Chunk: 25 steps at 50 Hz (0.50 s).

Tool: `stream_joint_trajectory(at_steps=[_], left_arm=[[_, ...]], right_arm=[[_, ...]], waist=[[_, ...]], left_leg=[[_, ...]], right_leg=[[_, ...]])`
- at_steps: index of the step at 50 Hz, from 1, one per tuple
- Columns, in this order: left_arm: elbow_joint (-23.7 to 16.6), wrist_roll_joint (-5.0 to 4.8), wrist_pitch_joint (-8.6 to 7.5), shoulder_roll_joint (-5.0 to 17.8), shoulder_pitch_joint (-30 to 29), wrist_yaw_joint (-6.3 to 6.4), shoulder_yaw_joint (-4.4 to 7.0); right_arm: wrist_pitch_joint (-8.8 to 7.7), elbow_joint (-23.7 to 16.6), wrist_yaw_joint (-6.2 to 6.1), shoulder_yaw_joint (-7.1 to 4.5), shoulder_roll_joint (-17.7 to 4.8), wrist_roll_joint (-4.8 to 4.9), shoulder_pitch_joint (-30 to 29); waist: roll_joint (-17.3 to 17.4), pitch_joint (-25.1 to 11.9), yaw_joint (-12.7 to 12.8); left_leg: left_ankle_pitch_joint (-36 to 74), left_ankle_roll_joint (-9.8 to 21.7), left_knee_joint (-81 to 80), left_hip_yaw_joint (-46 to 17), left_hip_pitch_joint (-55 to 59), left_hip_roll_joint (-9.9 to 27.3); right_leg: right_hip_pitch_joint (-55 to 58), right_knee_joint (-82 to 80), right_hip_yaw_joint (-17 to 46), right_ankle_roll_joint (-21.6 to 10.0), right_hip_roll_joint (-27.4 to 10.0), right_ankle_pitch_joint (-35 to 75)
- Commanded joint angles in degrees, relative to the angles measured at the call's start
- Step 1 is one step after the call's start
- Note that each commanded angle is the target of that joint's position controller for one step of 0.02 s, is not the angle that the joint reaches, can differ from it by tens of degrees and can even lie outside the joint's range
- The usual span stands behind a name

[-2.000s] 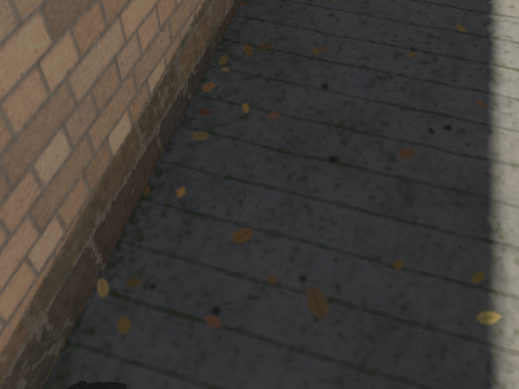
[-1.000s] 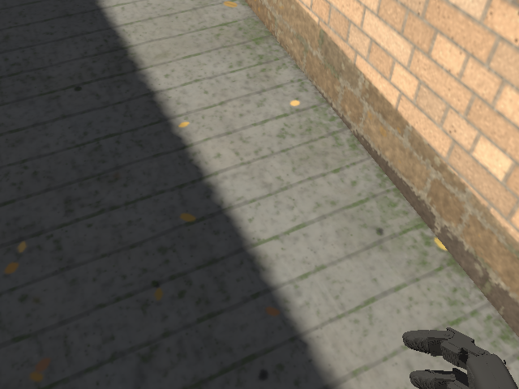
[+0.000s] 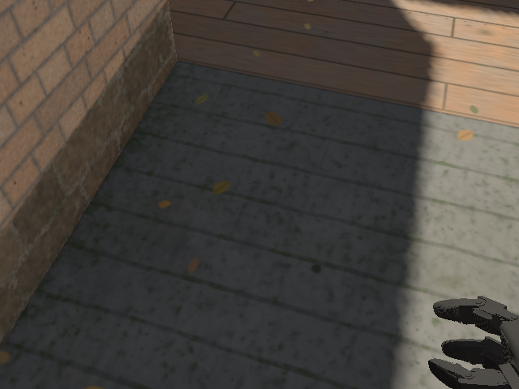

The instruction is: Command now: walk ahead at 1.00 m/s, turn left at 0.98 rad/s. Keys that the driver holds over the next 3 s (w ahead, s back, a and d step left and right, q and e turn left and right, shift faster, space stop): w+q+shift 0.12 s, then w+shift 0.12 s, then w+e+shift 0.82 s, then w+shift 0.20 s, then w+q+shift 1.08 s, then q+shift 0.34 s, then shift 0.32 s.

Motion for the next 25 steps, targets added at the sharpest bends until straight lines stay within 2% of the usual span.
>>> stream_joint_trajectory(at_steps=[1, 2, 3, 4, 5, 6, 7, 8, 9, 11, 13, 14, 15, 16, 18, 19, 20, 21, 22, 23, 24, 25], left_arm=[[-9.7, 0.51, -0.39, 9.1, -10.3, -0.52, 2.62], [-18.3, -0.68, -2.1, 8.7, -9.1, -1.65, 1.57], [-18.6, 0.07, -3.52, 11.2, -16.3, -1.89, 1.74], [-18.9, -0.43, -3.93, 9.1, -17.9, -1.7, 0.89], [-19.1, 0.3, -3.51, 7.2, -18.1, -1.24, -0.09], [-19.0, 1.59, -2.62, 6.1, -18.4, -1.08, -0.79], [-17.6, 2.24, -1.18, 5.7, -16.0, -0.88, -1.1], [-18.0, 2.42, -0.13, 5.4, -15.7, -0.99, -1.31], [-18.9, 2.19, 0.61, 5.1, -17.8, -1.17, -1.44], [-21.9, 2.06, 0.89, 4.1, -25.7, -1.9, -2.03], [-22.9, 1.04, 0.7, 2.0, -29.2, -2.66, -3.12], [-23.1, 0.53, 0.73, 1.5, -31.3, -2.8, -3.35], [-21.8, 0.3, 1.15, 1.9, -31.7, -2.72, -3.23], [-22.9, 0.1, 0.72, 1.6, -33.1, -2.78, -3.48], [-21.7, -0.03, 0.61, 5.3, -29.7, -2.75, -1.83], [-19.6, -0.5, 0.99, 7.8, -24.1, -2.49, -0.68], [-15.6, -0.84, 1.22, 10.7, -11.4, -1.9, 0.98], [-11.2, -0.7, 2.02, 12.5, 2.1, -1.5, 2.5], [-9.8, 0.38, 2.17, 17.4, 5.5, -0.9, 4.7], [-10.6, -0.18, 2.46, 15.1, -1.3, -1.26, 3.8], [-12.7, -0.34, 2.22, 13.3, -7.9, -1.24, 3.57], [-12.2, -0.68, 1.96, 11.2, -9.4, -1.13, 3.4]], right_arm=[[0.12, 6.2, -2.65, -7.13, -14.5, 1.77, 24.0], [1.1, 3.3, -2.95, -7.89, -20.7, -0.22, 21.5], [1.35, 3.6, -3.8, -7.83, -17.9, -0.14, 25.4], [0.53, 6.1, -4.13, -7.27, -15.8, 0.01, 25.8], [-0.95, 7.5, -4.51, -6.68, -13.1, 0.4, 25.8], [-2.38, 7.3, -4.97, -6.33, -11.9, 0.08, 23.8], [-3.08, 7.7, -5.11, -5.32, -8.9, -0.15, 21.6], [-3.46, 8.3, -5.34, -4.73, -8.2, -0.01, 20.8], [-3.86, 8.9, -5.13, -4.31, -7.3, 0.56, 21.0], [-4.52, 10.0, -4.29, -4.15, -6.9, 0.78, 22.5], [-5.19, 11.3, -3.53, -4.87, -8.5, 1.14, 24.3], [-5.67, 12.2, -3.28, -5.1, -9.3, 1.47, 25.9], [-5.8, 13.3, -2.98, -4.78, -8.9, 1.57, 27.7], [-6.56, 13.5, -3.04, -5.08, -11.0, 1.16, 27.9], [-7.34, 13.8, -3.54, -5.36, -12.0, 0.24, 26.5], [-6.62, 13.5, -3.88, -5.28, -12.3, -1.04, 25.6], [-5.81, 12.6, -4.37, -5.26, -11.9, -2.02, 22.2], [-5.36, 11.2, -4.68, -5.3, -12.5, -1.78, 17.7], [-5.83, 7.8, -4.27, -3.4, -5.5, 0.26, 20.0], [-7.08, 5.7, -3.42, -1.77, -3.0, -0.97, 21.8], [-7.74, 3.7, -3.71, -1.04, -3.6, -1.34, 17.3], [-7.95, 3.0, -3.55, -0.54, -4.5, -1.51, 16.4]], waist=[[8.2, -9.0, -13.6], [15.1, -20.4, -8.7], [-0.1, -18.9, -12.2], [-3.1, -9.3, -9.4], [-6.1, -4.5, -6.5], [-7.9, -2.2, -4.3], [-8.8, 0.1, -1.6], [-7.9, 1.2, -0.7], [-5.8, 4.2, -0.7], [-4.8, 6.6, -3.1], [-2.8, 6.0, -5.0], [-2.1, 5.4, -6.5], [-3.6, 3.7, -7.6], [-0.2, 3.1, -7.5], [5.5, -2.4, -4.5], [6.9, -6.5, -1.5], [7.5, -11.5, 5.1], [4.3, -16.3, 13.3], [-12.7, -19.7, 10.1], [-18.1, -21.2, 3.9], [-10.8, -12.9, 2.9], [-1.8, -8.7, 0.4]], left_leg=[[-2.7, 3.8, -14.8, -18.4, 52.0, 1.5], [-4.8, 14.7, -27.8, -54.5, 67.6, 14.8], [-5.3, 12.6, -33.2, -57.0, 65.5, 15.3], [0.4, 11.6, -34.3, -54.0, 55.9, 14.8], [6.8, 10.1, -33.9, -47.7, 47.3, 12.6], [9.1, 9.6, -33.8, -42.6, 39.9, 9.9], [8.5, 8.0, -34.7, -37.0, 33.0, 8.3], [5.1, 8.2, -37.5, -35.7, 28.2, 7.0], [6.3, 7.6, -39.7, -32.7, 23.9, 5.1], [13.4, 6.2, -43.7, -27.9, 21.9, 3.0], [24.7, 3.6, -45.4, -23.0, 22.8, 2.1], [30.9, 2.4, -47.0, -22.0, 24.9, 3.3], [43.1, 0.4, -46.5, -18.6, 30.5, 2.6], [56.3, -0.6, -44.5, -17.8, 34.2, 5.6], [75.8, -2.7, -36.8, -15.3, 41.8, 9.4], [83.9, -3.5, -29.3, -14.6, 44.3, 10.6], [88.3, -4.2, -16.3, -13.1, 43.0, 11.8], [78.2, -5.0, 2.9, -10.0, 33.4, 9.6], [31.2, -9.1, 33.9, -7.6, 9.9, -1.1], [-2.6, -9.4, 41.6, -12.4, -1.6, -6.4], [2.1, -9.6, 40.2, -16.3, -4.8, -2.4], [3.9, -9.9, 36.6, -17.1, -3.9, 0.8]], right_leg=[[-41.7, 57.4, 4.6, -5.4, 1.4, 12.3], [-62.8, 73.3, 15.5, -2.9, 7.3, 1.6], [-65.5, 71.6, 22.4, -3.7, 3.6, 7.1], [-65.6, 69.1, 21.8, -3.6, 2.3, 6.3], [-63.0, 63.5, 21.8, -3.6, -0.1, 5.0], [-59.3, 60.7, 22.3, -3.4, -1.2, 3.0], [-56.2, 57.7, 21.8, -3.5, -2.8, 2.3], [-54.3, 52.6, 21.5, -3.0, -3.7, 0.8], [-53.6, 47.7, 19.7, -2.6, -3.9, 1.5], [-53.3, 38.2, 15.7, -2.1, -3.1, 11.3], [-47.0, 26.0, 13.3, -3.3, -1.4, 20.9], [-44.1, 21.7, 11.9, -4.6, -0.3, 24.3], [-44.1, 20.9, 8.8, -6.0, 2.6, 25.5], [-41.8, 17.0, 7.8, -7.7, 3.6, 25.3], [-36.9, 16.2, 7.4, -10.7, 6.6, 21.1], [-32.1, 17.6, 6.9, -11.7, 9.2, 15.6], [-21.9, 16.8, 7.9, -13.5, 11.2, 13.2], [-6.3, 13.4, 11.5, -15.1, 9.6, 10.7], [9.0, 9.8, 38.4, -23.8, -3.0, -8.3], [9.0, -6.2, 67.3, -26.8, -9.8, -10.9], [1.2, -9.6, 67.5, -27.4, -9.5, -8.7], [-6.5, -10.4, 63.1, -26.5, -9.3, -10.3]])
Next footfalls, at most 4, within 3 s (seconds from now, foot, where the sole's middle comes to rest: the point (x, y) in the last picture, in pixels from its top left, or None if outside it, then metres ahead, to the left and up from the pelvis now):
0.42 right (297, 309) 0.65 -0.02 -0.67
0.82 left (214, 206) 0.95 0.23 -0.65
1.24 right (342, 134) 1.25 -0.16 -0.62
1.66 left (357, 48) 1.70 -0.23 -0.61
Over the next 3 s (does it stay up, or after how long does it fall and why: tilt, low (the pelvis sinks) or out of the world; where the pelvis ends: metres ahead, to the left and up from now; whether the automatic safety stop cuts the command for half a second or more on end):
stays up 2.54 -0.17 0.15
